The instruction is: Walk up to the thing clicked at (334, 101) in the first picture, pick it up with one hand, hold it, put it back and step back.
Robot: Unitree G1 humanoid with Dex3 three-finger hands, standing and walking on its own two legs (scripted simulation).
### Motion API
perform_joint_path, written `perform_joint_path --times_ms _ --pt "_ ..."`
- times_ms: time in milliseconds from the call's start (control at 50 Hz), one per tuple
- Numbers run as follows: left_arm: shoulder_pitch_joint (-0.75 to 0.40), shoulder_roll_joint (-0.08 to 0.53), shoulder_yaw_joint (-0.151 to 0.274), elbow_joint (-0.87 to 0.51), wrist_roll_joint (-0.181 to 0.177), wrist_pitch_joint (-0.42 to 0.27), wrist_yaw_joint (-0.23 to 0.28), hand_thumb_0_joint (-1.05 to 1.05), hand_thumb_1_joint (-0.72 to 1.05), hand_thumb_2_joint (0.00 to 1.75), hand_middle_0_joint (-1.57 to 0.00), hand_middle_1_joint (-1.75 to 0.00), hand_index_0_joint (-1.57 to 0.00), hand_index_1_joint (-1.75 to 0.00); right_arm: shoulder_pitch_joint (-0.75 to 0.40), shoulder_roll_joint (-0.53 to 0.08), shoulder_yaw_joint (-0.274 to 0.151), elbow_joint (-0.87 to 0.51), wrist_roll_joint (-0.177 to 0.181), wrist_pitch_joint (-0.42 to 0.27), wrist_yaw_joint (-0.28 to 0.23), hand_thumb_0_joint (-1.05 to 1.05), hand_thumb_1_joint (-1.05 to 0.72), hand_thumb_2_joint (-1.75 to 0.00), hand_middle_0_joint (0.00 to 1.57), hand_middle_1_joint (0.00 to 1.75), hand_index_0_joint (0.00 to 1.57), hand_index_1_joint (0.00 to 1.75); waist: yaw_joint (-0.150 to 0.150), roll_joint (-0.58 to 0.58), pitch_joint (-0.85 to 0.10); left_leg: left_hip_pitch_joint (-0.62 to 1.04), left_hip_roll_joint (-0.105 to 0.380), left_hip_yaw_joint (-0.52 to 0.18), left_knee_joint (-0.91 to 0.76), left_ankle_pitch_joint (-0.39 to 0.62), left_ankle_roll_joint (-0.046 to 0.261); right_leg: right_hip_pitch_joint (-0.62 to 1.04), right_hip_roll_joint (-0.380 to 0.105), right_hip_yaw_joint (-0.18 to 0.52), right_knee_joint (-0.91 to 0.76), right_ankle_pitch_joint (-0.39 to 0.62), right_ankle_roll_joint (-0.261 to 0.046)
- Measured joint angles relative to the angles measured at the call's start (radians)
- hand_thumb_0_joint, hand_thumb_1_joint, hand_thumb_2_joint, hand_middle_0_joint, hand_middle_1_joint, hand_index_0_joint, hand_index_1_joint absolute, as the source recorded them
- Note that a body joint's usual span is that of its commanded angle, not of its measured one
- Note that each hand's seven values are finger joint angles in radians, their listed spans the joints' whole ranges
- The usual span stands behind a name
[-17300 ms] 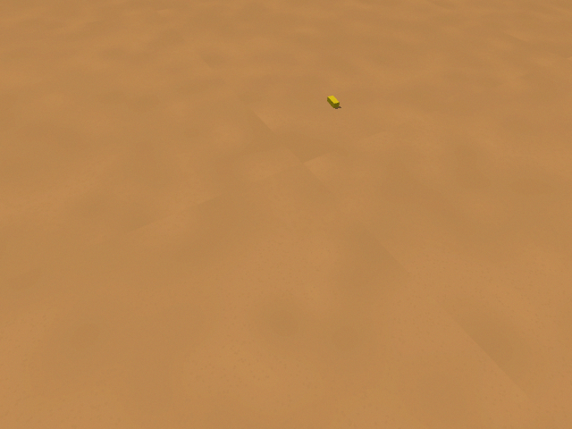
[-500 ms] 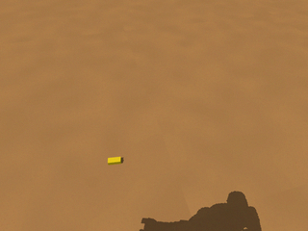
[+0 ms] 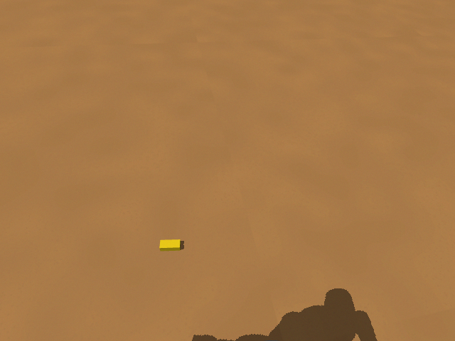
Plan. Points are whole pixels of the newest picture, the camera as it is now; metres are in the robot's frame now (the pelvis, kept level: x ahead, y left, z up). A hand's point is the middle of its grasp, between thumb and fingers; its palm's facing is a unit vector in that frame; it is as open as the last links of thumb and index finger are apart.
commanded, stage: walk up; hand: left
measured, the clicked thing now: (170, 245) +0.64 +0.22 -0.75
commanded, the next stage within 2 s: none
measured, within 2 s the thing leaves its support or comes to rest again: neither
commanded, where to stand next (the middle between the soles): +0.27 -0.07 m, yaw +2 degrees
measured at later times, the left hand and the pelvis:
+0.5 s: hand (128, 303) +0.23 +0.20 -0.14, palm faces -0.01 -0.95 -0.32, open 7.4 cm; pelvis +0.14 -0.05 -0.01, yaw +0 degrees
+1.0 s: hand (143, 274) +0.29 +0.18 -0.16, palm faces -0.04 -0.92 -0.39, open 7.4 cm; pelvis +0.21 -0.08 -0.02, yaw -1 degrees
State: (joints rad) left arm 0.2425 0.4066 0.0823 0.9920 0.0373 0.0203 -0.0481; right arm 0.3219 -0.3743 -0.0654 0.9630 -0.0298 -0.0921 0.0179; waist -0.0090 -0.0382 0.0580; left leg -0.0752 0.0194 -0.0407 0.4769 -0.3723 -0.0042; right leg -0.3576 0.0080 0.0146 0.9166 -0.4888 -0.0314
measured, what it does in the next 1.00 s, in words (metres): walks ahead: right foot, then left foot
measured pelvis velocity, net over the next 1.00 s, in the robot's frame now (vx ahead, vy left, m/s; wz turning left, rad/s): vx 0.21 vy -0.08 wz -0.02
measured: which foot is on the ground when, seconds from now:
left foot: down 0.00-0.24, up 0.26-0.56, down 0.58-1.00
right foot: up 0.00-0.18, down 0.20-0.62, up 0.64-0.86, down 0.88-1.00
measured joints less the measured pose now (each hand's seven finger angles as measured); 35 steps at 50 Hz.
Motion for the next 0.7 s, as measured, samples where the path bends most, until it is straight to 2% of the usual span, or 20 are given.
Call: perform_joint_path --times_ms 60,140,180,220,240,280,320,340,400,520,560,600,640,700 --pt "-0.032 0.012 0.001 -0.050 -0.009 -0.011 -0.009 0.01 0.91 0.90 -0.20 -0.30 -0.20 -0.30 0.033 0.004 0.010 -0.025 0.008 0.009 -0.012 0.01 -0.91 -0.90 0.21 0.30 0.20 0.30 -0.005 -0.013 0.048 0.053 0.004 -0.008 -0.041 -0.002 -0.009 -0.093 -0.011 0.002 -0.003 0.056 -0.001" --pt "-0.077 0.013 0.003 -0.108 -0.012 -0.008 -0.029 0.01 0.91 0.90 -0.20 -0.30 -0.20 -0.30 0.060 -0.013 0.012 -0.054 0.018 0.029 -0.019 0.01 -0.91 -0.90 0.21 0.30 0.20 0.30 -0.012 -0.021 0.095 0.107 -0.003 -0.002 -0.031 -0.052 -0.025 -0.145 -0.055 -0.017 -0.186 0.210 -0.003" --pt "-0.088 0.007 0.006 -0.130 -0.011 -0.011 -0.036 0.00 0.91 0.90 -0.20 -0.30 -0.20 -0.30 0.070 -0.027 0.011 -0.066 0.020 0.037 -0.023 0.01 -0.90 -0.90 0.21 0.30 0.20 0.30 -0.016 -0.012 0.102 0.122 0.001 0.002 0.021 -0.107 -0.034 -0.129 -0.057 -0.029 -0.262 0.282 -0.015" --pt "-0.094 -0.001 0.015 -0.145 -0.012 -0.022 -0.037 0.00 0.90 0.90 -0.20 -0.30 -0.20 -0.30 0.074 -0.038 0.010 -0.071 0.024 0.043 -0.032 0.01 -0.90 -0.90 0.21 0.30 0.20 0.30 -0.014 0.013 0.106 0.104 0.023 0.003 0.162 -0.173 -0.025 -0.097 -0.038 -0.045 -0.275 0.389 -0.015" --pt "-0.099 -0.010 0.021 -0.152 -0.011 -0.027 -0.035 0.00 0.91 0.90 -0.20 -0.30 -0.20 -0.30 0.063 -0.040 0.009 -0.070 0.027 0.048 -0.037 0.01 -0.90 -0.90 0.21 0.30 0.20 0.30 -0.013 0.035 0.117 0.064 0.043 -0.011 0.293 -0.169 -0.005 -0.090 -0.020 -0.061 -0.239 0.366 -0.012" --pt "-0.095 -0.019 0.021 -0.171 -0.015 -0.031 -0.028 0.00 0.91 0.90 -0.20 -0.30 -0.20 -0.30 0.041 -0.028 0.015 -0.078 0.033 0.057 -0.041 0.01 -0.91 -0.90 0.21 0.30 0.20 0.30 -0.008 0.040 0.125 -0.051 0.016 -0.048 0.566 -0.157 0.029 -0.074 -0.013 -0.074 -0.194 0.305 -0.017" --pt "-0.087 -0.031 0.012 -0.179 -0.021 -0.027 -0.025 0.00 0.91 0.90 -0.20 -0.30 -0.20 -0.30 0.021 -0.021 0.023 -0.087 0.031 0.057 -0.036 0.01 -0.91 -0.90 0.21 0.30 0.20 0.30 0.000 0.028 0.122 -0.161 -0.014 -0.021 0.737 -0.155 0.045 -0.037 -0.021 -0.072 -0.207 0.281 -0.032" --pt "-0.079 -0.040 0.006 -0.180 -0.022 -0.026 -0.024 0.00 0.91 0.90 -0.20 -0.30 -0.20 -0.30 0.015 -0.022 0.025 -0.094 0.031 0.054 -0.032 0.01 -0.91 -0.90 0.21 0.30 0.20 0.30 0.004 0.029 0.116 -0.210 -0.018 -0.003 0.770 -0.143 0.050 -0.016 -0.023 -0.072 -0.231 0.282 -0.037" --pt "-0.042 -0.061 -0.009 -0.183 -0.018 -0.032 -0.023 0.00 0.90 0.90 -0.20 -0.30 -0.20 -0.30 0.009 -0.033 0.021 -0.125 0.028 0.041 -0.016 0.01 -0.91 -0.90 0.21 0.30 0.20 0.30 0.014 0.044 0.090 -0.320 -0.001 0.035 0.715 -0.071 0.051 0.035 -0.013 -0.077 -0.311 0.300 -0.042" --pt "0.015 -0.039 -0.015 -0.197 -0.003 -0.023 -0.019 0.00 0.90 0.90 -0.21 -0.30 -0.20 -0.30 0.025 -0.032 0.016 -0.132 0.009 0.035 -0.005 0.01 -0.91 -0.90 0.21 0.30 0.20 0.30 0.036 0.038 0.055 -0.351 0.035 0.071 0.347 -0.009 0.021 0.061 0.012 -0.086 -0.341 0.279 -0.037" --pt "0.020 -0.023 -0.014 -0.193 -0.008 -0.011 -0.013 0.00 0.90 0.90 -0.21 -0.30 -0.20 -0.30 0.035 -0.027 0.017 -0.116 0.003 0.036 -0.011 0.01 -0.91 -0.90 0.21 0.30 0.20 0.30 0.043 0.022 0.046 -0.316 0.028 0.075 0.252 0.075 0.022 0.046 0.011 -0.087 -0.293 0.240 -0.030" --pt "0.022 -0.013 -0.014 -0.185 -0.012 0.005 -0.005 0.00 0.90 0.90 -0.21 -0.30 -0.20 -0.30 0.043 -0.024 0.015 -0.099 -0.002 0.035 -0.021 0.01 -0.91 -0.90 0.21 0.30 0.20 0.30 0.037 0.005 0.035 -0.286 0.013 0.075 0.208 0.117 0.023 0.022 0.001 -0.089 -0.219 0.186 -0.021" --pt "0.021 -0.010 -0.012 -0.162 -0.020 0.020 0.004 0.00 0.90 0.90 -0.20 -0.30 -0.20 -0.30 0.039 -0.010 0.022 -0.084 -0.011 0.040 -0.031 0.01 -0.91 -0.90 0.20 0.30 0.20 0.30 0.032 -0.029 0.028 -0.285 -0.002 0.091 0.227 0.088 0.022 0.000 0.000 -0.050 -0.152 0.100 -0.015" --pt "0.024 -0.010 -0.018 -0.133 -0.023 0.028 0.007 0.00 0.90 0.90 -0.20 -0.30 -0.20 -0.30 0.017 0.002 0.039 -0.085 -0.011 0.042 -0.035 0.01 -0.91 -0.90 0.21 0.30 0.20 0.30 0.008 -0.037 0.027 -0.275 0.004 0.088 0.217 0.072 0.030 -0.028 0.022 0.005 -0.034 0.011 0.001"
